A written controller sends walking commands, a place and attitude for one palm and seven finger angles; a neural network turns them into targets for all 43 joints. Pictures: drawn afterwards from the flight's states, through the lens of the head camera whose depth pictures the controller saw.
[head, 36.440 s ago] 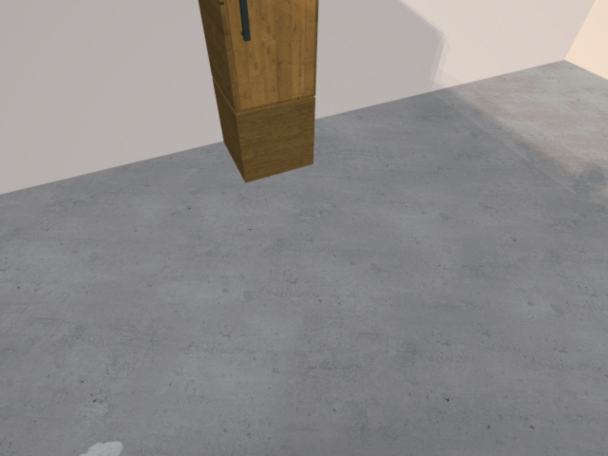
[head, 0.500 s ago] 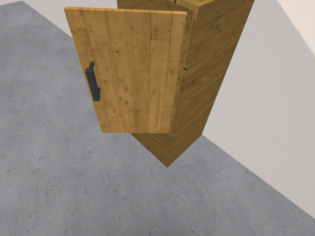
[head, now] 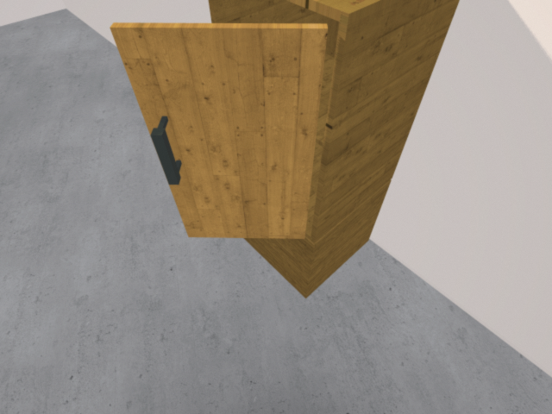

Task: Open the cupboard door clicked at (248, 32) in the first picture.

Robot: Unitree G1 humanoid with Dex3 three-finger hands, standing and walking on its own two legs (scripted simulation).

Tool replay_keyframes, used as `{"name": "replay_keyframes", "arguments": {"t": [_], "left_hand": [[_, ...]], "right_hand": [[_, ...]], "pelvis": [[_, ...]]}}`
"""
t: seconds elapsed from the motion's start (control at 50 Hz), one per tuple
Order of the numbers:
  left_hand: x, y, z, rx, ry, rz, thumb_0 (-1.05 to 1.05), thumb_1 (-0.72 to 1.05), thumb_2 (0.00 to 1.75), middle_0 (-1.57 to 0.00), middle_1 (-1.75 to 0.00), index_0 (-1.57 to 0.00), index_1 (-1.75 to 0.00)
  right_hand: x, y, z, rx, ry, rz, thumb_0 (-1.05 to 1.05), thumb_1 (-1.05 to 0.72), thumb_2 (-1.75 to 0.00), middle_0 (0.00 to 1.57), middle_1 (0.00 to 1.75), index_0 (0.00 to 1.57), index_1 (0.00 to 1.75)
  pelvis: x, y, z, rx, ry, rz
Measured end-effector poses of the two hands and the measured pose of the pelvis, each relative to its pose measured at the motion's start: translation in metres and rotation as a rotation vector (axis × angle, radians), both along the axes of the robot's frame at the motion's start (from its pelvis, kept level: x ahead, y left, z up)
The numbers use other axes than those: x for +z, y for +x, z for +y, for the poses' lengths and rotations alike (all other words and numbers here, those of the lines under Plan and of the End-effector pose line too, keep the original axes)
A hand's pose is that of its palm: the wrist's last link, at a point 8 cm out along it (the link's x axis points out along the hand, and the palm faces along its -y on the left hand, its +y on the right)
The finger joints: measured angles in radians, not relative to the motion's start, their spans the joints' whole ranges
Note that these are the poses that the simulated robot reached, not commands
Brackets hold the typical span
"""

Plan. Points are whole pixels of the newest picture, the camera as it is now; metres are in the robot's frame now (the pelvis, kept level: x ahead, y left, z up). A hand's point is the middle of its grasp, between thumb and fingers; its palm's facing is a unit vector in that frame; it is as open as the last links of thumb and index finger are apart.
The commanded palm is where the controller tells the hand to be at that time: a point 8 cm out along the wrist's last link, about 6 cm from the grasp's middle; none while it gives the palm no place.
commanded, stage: come to a stop and stand still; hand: left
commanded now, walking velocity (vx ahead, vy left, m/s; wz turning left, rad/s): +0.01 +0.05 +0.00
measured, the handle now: (169, 151) +0.58 +0.27 +0.01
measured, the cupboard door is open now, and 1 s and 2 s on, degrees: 46 46 46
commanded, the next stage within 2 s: look again from close up in 0.60 s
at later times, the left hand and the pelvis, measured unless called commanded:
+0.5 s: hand out of the picture +0.02 +0.25 -0.17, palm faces -0.02 -0.97 -0.26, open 7.4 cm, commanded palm none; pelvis -0.01 +0.06 +0.00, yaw -2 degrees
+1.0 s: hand out of the picture +0.01 +0.21 -0.18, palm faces -0.03 -0.98 -0.18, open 7.3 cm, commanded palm none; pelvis +0.00 +0.04 +0.00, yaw -2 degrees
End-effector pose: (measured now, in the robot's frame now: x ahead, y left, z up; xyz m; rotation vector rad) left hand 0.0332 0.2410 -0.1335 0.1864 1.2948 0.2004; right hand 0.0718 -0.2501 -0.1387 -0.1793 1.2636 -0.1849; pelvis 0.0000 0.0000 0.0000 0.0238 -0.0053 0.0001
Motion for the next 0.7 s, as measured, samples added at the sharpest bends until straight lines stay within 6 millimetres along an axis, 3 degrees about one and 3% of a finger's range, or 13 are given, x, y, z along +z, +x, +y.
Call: {"name": "replay_keyframes", "arguments": {"t": [0.16, 0.28, 0.48, 0.7], "left_hand": [[-0.016, -0.008, -0.001, 0.001, -0.052, -0.004, 0.01, 0.92, 0.9, -0.2, -0.3, -0.2, -0.3], [-0.016, -0.014, 0.022, -0.056, -0.039, 0.014, 0.01, 0.92, 0.9, -0.2, -0.3, -0.2, -0.3], [-0.005, -0.015, 0.056, -0.061, 0.007, 0.018, 0.01, 0.91, 0.9, -0.2, -0.3, -0.2, -0.3], [-0.008, -0.024, 0.043, -0.061, -0.024, 0.079, 0.01, 0.91, 0.9, -0.2, -0.3, -0.2, -0.3]], "right_hand": [[0.0, -0.032, 0.023, 0.016, -0.001, 0.036, 0.0, -0.91, -0.9, 0.2, 0.29, 0.2, 0.29], [-0.003, -0.052, 0.054, -0.006, 0.027, -0.006, 0.01, -0.92, -0.9, 0.2, 0.29, 0.2, 0.29], [-0.011, -0.082, 0.08, -0.012, 0.053, 0.051, 0.01, -0.93, -0.9, 0.2, 0.29, 0.2, 0.29], [-0.011, -0.087, 0.084, -0.025, 0.066, 0.094, 0.01, -0.92, -0.9, 0.2, 0.29, 0.2, 0.29]], "pelvis": [[-0.004, -0.008, 0.013, -0.002, -0.037, 0.001], [-0.007, -0.013, 0.035, -0.015, -0.034, 0.002], [-0.005, -0.015, 0.055, -0.031, -0.021, -0.006], [-0.002, -0.009, 0.054, -0.04, -0.014, 0.006]]}}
